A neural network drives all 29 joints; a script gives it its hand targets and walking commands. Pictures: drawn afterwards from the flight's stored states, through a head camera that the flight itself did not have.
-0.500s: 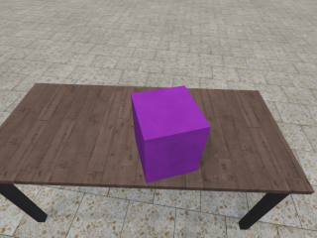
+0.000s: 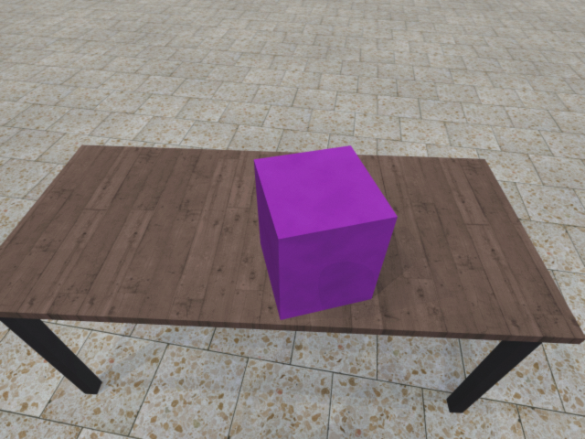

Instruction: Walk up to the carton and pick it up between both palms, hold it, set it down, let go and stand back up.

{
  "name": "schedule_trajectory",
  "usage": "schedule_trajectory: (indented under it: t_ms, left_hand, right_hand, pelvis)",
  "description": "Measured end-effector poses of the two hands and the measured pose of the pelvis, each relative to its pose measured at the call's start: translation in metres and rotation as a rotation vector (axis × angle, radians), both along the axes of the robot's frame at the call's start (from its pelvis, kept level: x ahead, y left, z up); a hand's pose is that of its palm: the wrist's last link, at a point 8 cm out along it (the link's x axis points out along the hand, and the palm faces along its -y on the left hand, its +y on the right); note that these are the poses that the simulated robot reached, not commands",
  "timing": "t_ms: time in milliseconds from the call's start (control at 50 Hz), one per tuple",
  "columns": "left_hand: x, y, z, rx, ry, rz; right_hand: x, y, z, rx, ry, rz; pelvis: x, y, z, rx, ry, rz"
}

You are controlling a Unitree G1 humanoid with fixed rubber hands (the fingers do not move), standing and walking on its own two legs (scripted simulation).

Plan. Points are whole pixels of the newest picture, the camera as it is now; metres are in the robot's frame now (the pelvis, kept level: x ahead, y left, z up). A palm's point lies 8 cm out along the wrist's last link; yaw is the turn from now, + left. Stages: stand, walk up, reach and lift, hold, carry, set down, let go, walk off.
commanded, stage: stand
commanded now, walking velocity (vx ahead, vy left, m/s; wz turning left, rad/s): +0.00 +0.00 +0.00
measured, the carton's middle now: (315, 232) +0.51 -0.02 -0.06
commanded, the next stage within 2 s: none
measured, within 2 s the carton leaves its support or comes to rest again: neither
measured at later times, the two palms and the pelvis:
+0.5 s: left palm out of the picture +0.01 +0.22 -0.14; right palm out of the picture +0.00 -0.26 -0.13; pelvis +0.02 -0.02 +0.00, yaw +0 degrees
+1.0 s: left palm out of the picture +0.06 +0.21 -0.14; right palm out of the picture +0.05 -0.25 -0.13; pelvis +0.05 -0.02 +0.00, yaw +0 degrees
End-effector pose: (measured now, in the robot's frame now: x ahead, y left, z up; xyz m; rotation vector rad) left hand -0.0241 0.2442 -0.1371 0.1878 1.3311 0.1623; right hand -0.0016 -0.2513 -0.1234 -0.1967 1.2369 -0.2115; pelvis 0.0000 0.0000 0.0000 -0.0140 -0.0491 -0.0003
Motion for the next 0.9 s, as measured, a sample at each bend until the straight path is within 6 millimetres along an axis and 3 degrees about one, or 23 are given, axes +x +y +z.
schedule_trajectory:
  t_ms: [200,480,900]
  left_hand:
    - [-0.002,-0.013,-0.001,-0.007,0.009,0.023]
    - [0.029,-0.024,-0.001,-0.011,-0.019,0.025]
    - [0.079,-0.031,0.001,-0.020,-0.038,0.016]
  right_hand:
    - [-0.001,-0.005,-0.004,0.008,0.016,-0.010]
    - [0.001,-0.008,-0.006,0.019,0.057,-0.027]
    - [0.045,-0.001,-0.004,0.032,0.050,-0.018]
  pelvis:
    - [0.000,-0.008,-0.001,0.002,0.010,0.002]
    - [0.015,-0.017,0.000,0.004,0.021,0.004]
    - [0.049,-0.019,0.004,0.008,0.024,-0.002]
